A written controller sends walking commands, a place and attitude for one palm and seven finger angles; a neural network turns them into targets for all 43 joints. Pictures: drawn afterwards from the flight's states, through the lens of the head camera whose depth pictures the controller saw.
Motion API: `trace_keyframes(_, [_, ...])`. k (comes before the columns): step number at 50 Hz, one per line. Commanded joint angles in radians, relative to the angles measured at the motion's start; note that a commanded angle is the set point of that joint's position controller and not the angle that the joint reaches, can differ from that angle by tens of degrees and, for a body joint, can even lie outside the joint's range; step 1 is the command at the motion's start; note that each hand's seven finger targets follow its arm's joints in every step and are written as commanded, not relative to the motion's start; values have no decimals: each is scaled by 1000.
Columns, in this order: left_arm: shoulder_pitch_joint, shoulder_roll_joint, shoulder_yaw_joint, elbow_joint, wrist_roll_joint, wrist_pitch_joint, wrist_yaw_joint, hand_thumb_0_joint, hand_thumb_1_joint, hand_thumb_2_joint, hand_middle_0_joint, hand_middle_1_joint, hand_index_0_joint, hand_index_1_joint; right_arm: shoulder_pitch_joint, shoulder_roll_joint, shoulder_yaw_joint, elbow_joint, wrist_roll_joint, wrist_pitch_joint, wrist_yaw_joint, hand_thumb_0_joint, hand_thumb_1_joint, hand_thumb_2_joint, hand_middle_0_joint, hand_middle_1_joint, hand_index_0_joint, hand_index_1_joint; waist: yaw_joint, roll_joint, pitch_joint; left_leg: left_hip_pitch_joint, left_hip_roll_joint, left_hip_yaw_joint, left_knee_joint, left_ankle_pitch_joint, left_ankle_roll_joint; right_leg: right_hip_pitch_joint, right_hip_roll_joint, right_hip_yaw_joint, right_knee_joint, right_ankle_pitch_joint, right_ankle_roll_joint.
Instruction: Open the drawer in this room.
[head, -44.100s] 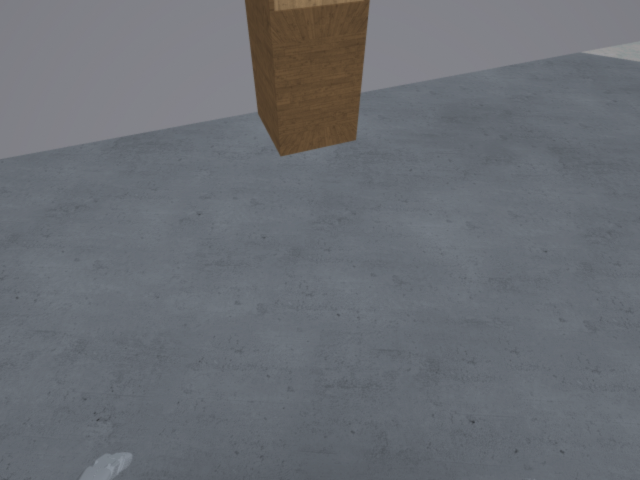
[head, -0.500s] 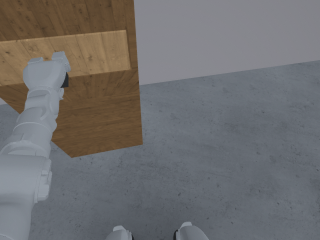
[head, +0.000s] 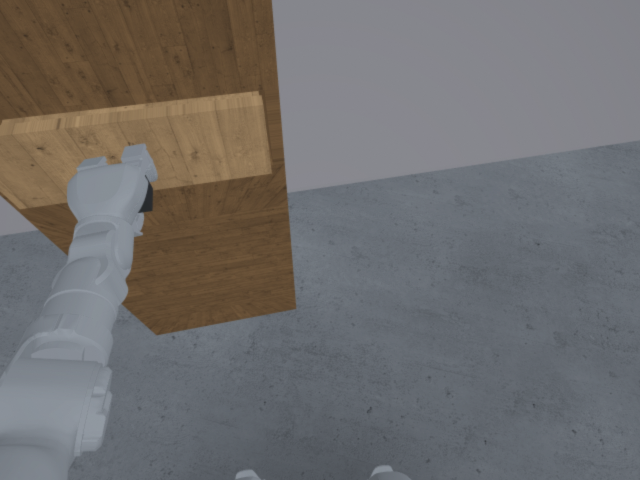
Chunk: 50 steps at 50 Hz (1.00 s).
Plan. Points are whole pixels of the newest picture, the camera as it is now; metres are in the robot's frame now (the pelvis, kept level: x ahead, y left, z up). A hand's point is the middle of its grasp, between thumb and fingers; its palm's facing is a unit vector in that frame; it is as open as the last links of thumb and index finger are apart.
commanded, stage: pull the drawer open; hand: left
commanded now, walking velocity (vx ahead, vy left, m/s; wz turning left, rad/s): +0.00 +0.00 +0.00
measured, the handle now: (132, 181) +0.51 +0.24 +0.03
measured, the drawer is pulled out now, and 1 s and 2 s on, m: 0.02 0.15 0.27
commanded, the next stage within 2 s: none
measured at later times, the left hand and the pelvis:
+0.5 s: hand (126, 258) +0.40 +0.23 +0.01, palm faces -0.03 -0.03 -1.00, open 7.9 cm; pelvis +0.00 -0.02 +0.01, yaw +2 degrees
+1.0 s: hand (124, 302) +0.34 +0.22 +0.01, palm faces -0.01 -0.04 -1.00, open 7.8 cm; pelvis -0.01 -0.02 +0.01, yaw +2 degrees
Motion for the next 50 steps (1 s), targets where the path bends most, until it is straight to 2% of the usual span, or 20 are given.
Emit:
trace_keyframes(1, [-267, 231, 26, -237, 9, -7, 65, 0, 900, 900, -400, -1350, -400, -1350, 92, -169, -67, -68, 2, -22, -9, 0, -900, -900, 200, 300, 200, 300, 45, 53, -418, 386, -67, -20, -41, 638, 32, 198, 76, -52, -39, 487, -52])
trace_keyframes(2, [-241, 203, 11, -222, 6, 0, 68, 0, 900, 900, -400, -1350, -400, -1350, 87, -167, -68, -67, 3, -22, -7, 0, -900, -900, 200, 300, 200, 300, 42, 31, -395, 384, -68, -19, -45, 621, 32, 196, 77, -56, -45, 476, -53])
trace_keyframes(5, [-224, 247, 48, -269, 5, 2, 75, 0, 900, 900, -400, -1350, -400, -1350, 67, -169, -66, -76, 4, -19, -10, 0, -900, -900, 200, 300, 200, 300, 59, 16, -416, 374, -75, -11, -53, 615, 34, 254, 73, -46, -46, 517, -55])
trace_keyframes(7, [-202, 211, 22, -284, 8, 7, 80, 0, 900, 900, -400, -1350, -400, -1350, 54, -160, -66, -82, 8, -22, -11, 0, -900, -900, 200, 300, 200, 300, 58, 25, -401, 387, -77, -10, -58, 613, 33, 250, 72, -48, -50, 517, -55])
trace_keyframes(9, [-189, 184, 3, -268, 8, 13, 81, 0, 900, 900, -400, -1350, -400, -1350, 38, -159, -65, -84, 11, -22, -12, 0, -900, -900, 200, 300, 200, 300, 50, -5, -358, 375, -80, -8, -69, 562, 34, 244, 72, -51, -61, 487, -54])
trace_keyframes(12, [-181, 226, 37, -294, 7, 8, 86, 0, 900, 900, -400, -1350, -400, -1350, 17, -157, -63, -92, 13, -23, -19, 0, -900, -900, 200, 300, 200, 300, 67, -9, -372, 366, -89, 2, -80, 526, 35, 288, 66, -41, -63, 503, -55])
trace_keyframes(14, [-166, 188, 8, -286, 7, 10, 87, 0, 900, 900, -400, -1350, -400, -1350, 1, -151, -61, -95, 16, -25, -22, 0, -900, -900, 200, 300, 200, 300, 62, -6, -346, 368, -93, 6, -84, 506, 35, 282, 64, -42, -72, 496, -55])
trace_keyframes(16, [-137, 220, 38, -309, 8, 3, 90, 0, 900, 900, -400, -1350, -400, -1350, -10, -151, -61, -99, 16, -25, -25, 0, -900, -900, 200, 300, 200, 300, 79, -5, -364, 371, -95, 6, -87, 520, 35, 306, 62, -38, -68, 512, -56])
trace_keyframes(18, [-146, 156, -16, -331, 6, 5, 93, 0, 900, 900, -400, -1350, -400, -1350, -28, -144, -59, -107, 18, -27, -26, 0, -900, -900, 200, 300, 200, 300, 63, -4, -348, 386, -96, 6, -90, 503, 35, 290, 63, -40, -77, 495, -55])
trace_keyframes(21, [-104, 186, 17, -346, 3, 3, 100, 0, 900, 900, -400, -1350, -400, -1350, -41, -146, -58, -110, 17, -29, -28, 0, -900, -900, 200, 300, 200, 300, 79, -20, -356, 382, -99, 7, -94, 505, 36, 318, 61, -36, -78, 516, -55])
trace_keyframes(24, [-94, 152, -10, -370, 2, 3, 101, 0, 900, 900, -400, -1350, -400, -1350, -58, -141, -57, -116, 22, -35, -30, 0, -900, -900, 200, 300, 200, 300, 76, -23, -333, 385, -101, 5, -106, 468, 35, 308, 61, -40, -86, 479, -56])
trace_keyframes(28, [-37, 159, 5, -401, 2, 7, 106, 0, 900, 900, -400, -1350, -400, -1350, -79, -137, -55, -121, 22, -38, -33, 0, -900, -900, 200, 300, 200, 300, 92, -21, -329, 390, -103, 8, -111, 475, 34, 326, 61, -38, -87, 488, -58])
trace_keyframes(30, [-11, 130, -13, -447, -5, 7, 106, 0, 900, 900, -400, -1350, -400, -1350, -90, -136, -58, -127, 20, -41, -31, 0, -900, -900, 200, 300, 200, 300, 91, -20, -345, 408, -102, 7, -110, 502, 34, 339, 61, -36, -90, 508, -59])
trace_keyframes(33, [19, 111, -26, -461, -11, 17, 107, 0, 900, 900, -400, -1350, -400, -1350, -104, -135, -54, -131, 23, -46, -30, 0, -900, -900, 200, 300, 200, 300, 93, -29, -306, 405, -102, 6, -126, 464, 33, 325, 62, -41, -98, 470, -57])
trace_keyframes(35, [48, 129, -9, -497, -10, 17, 109, 0, 900, 900, -400, -1350, -400, -1350, -114, -138, -56, -134, 21, -48, -31, 0, -900, -900, 200, 300, 200, 300, 103, -20, -325, 416, -101, 3, -129, 479, 31, 345, 62, -37, -97, 473, -61])
trace_keyframes(39, [126, 68, -50, -543, -19, 31, 110, 0, 900, 900, -400, -1350, -400, -1350, -136, -130, -53, -140, 25, -55, -27, 0, -900, -900, 200, 300, 200, 300, 104, -21, -290, 431, -100, 1, -137, 481, 29, 329, 65, -47, -100, 460, -61])
trace_keyframes(42, [117, 105, -20, -560, -20, 38, 111, 0, 900, 900, -400, -1350, -400, -1350, -146, -134, -52, -136, 24, -60, -34, 0, -900, -900, 200, 300, 200, 300, 104, -56, -279, 423, -102, 3, -145, 440, 32, 344, 61, -41, -110, 448, -58])
trace_keyframes(48, [190, 107, -11, -618, -18, 44, 110, 0, 900, 900, -400, -1350, -400, -1350, -181, -127, -44, -147, 22, -68, -39, 0, -900, -900, 200, 300, 200, 300, 130, -36, -271, 432, -106, 5, -161, 428, 29, 360, 59, -40, -114, 429, -61])
trace_keyframes(49, [208, 80, -32, -638, -21, 45, 109, 0, 900, 900, -400, -1350, -400, -1350, -190, -124, -44, -152, 21, -71, -38, 0, -900, -900, 200, 300, 200, 300, 128, -23, -270, 442, -107, 7, -160, 437, 28, 361, 58, -39, -116, 439, -62])
trace_keyframes(50, [250, 98, -7, -635, -22, 50, 108, 0, 900, 900, -400, -1350, -400, -1350, -193, -125, -44, -155, 21, -70, -37, 0, -900, -900, 200, 300, 200, 300, 137, -42, -275, 442, -105, 6, -162, 445, 27, 379, 59, -40, -119, 437, -63])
